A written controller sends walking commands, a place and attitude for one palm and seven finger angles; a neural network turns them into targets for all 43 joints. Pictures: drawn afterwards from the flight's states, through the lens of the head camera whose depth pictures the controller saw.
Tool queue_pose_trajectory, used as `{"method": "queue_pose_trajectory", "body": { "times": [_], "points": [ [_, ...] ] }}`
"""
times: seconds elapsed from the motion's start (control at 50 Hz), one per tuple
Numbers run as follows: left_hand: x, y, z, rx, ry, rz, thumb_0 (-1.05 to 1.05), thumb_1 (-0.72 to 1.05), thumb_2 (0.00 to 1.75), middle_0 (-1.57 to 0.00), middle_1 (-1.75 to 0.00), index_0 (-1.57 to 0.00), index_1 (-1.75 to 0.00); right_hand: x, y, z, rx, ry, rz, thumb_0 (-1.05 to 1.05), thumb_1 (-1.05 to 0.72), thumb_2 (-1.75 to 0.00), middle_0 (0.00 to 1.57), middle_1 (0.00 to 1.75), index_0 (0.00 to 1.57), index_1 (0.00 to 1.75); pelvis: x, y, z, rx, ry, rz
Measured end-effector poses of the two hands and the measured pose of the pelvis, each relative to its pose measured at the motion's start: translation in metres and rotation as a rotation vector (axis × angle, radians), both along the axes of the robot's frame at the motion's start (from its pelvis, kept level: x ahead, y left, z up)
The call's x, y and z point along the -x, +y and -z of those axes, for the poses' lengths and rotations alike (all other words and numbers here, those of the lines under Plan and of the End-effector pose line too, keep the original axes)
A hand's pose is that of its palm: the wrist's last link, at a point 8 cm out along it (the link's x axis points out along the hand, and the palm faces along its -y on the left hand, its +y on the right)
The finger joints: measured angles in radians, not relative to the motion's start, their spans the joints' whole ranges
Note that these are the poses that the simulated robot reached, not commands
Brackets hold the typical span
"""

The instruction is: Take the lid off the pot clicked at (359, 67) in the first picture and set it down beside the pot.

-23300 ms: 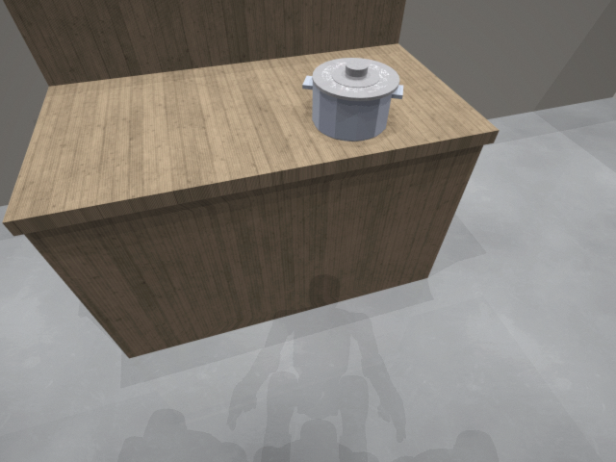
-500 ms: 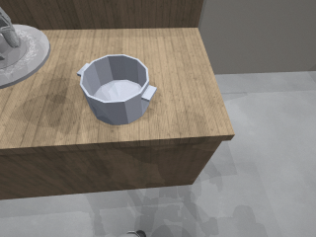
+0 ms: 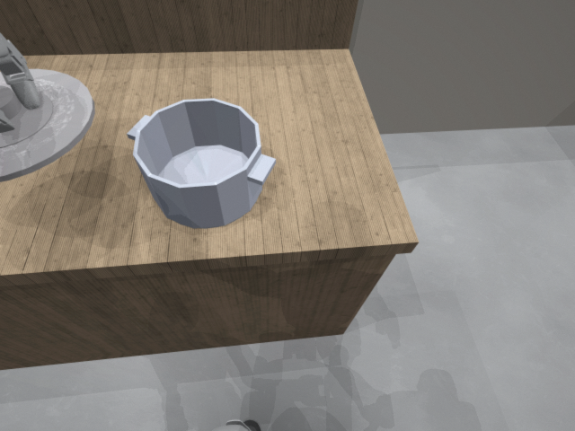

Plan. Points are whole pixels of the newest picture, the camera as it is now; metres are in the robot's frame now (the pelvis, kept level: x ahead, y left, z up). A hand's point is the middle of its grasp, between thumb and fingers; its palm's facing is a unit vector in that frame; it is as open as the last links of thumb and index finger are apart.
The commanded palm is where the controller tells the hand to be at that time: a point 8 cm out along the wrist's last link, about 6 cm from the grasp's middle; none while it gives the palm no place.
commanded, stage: lower the lid onto the table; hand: left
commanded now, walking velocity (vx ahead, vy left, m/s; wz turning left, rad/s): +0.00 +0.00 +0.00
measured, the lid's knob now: out of the picture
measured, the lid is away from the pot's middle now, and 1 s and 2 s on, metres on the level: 0.23 0.24 0.24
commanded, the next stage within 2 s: none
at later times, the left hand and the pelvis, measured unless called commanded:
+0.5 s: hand (2, 127) +0.47 +0.34 +0.15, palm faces -0.43 -0.17 -0.89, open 7.0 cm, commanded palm +0.52 +0.35 +0.23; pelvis +0.00 +0.00 +0.00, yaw -1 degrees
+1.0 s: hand (17, 147) +0.47 +0.35 +0.12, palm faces -0.47 -0.14 -0.87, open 7.0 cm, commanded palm +0.53 +0.35 +0.20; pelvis +0.00 +0.02 -0.01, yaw -2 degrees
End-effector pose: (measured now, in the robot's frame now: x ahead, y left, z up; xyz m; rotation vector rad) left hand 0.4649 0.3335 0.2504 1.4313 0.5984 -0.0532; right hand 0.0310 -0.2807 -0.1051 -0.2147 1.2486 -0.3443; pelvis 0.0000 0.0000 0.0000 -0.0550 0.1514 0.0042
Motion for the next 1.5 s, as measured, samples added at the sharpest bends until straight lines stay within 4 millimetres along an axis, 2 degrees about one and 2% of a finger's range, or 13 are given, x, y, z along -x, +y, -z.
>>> {"method": "queue_pose_trajectory", "body": {
  "times": [0.38,0.6,1.28,1.5],
  "points": [
    [-0.005,0.004,0.032,0.017,0.038,0.042,0.04,0.20,0.84,-0.46,-0.94,-0.74,-1.09,0.002,-0.002,-0.002,0.031,0.010,0.016,0.01,-0.90,-0.90,0.20,0.30,0.21,0.30,-0.002,0.001,0.003,0.006,0.017,0.011],
    [-0.007,0.015,0.050,0.021,0.065,0.039,0.04,0.21,0.84,-0.46,-0.94,-0.74,-1.09,0.011,0.003,0.001,0.035,0.050,0.031,0.01,-0.90,-0.90,0.20,0.30,0.21,0.30,-0.003,0.005,0.006,0.012,0.037,0.014],
    [-0.014,0.019,0.094,0.027,0.092,0.109,0.04,0.21,0.84,-0.46,-0.94,-0.74,-1.09,0.048,0.021,-0.001,0.081,0.100,0.070,0.01,-0.90,-0.90,0.20,0.30,0.21,0.30,0.002,0.026,0.012,0.026,0.075,0.032],
    [-0.018,0.019,0.111,0.041,0.103,0.127,0.04,0.21,0.84,-0.46,-0.93,-0.74,-1.09,0.052,0.025,-0.003,0.096,0.109,0.080,0.01,-0.90,-0.90,0.20,0.30,0.21,0.30,0.001,0.031,0.013,0.029,0.090,0.038]
  ]
}}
